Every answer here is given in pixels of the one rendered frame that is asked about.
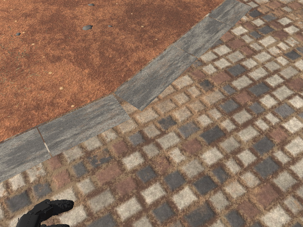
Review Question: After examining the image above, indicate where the left robot hand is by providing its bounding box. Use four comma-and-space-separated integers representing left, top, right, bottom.
16, 199, 74, 227

